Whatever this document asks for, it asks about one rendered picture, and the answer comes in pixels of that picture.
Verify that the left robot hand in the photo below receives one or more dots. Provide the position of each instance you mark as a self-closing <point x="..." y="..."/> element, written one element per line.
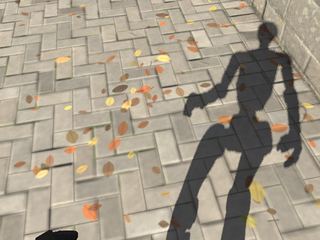
<point x="58" y="235"/>

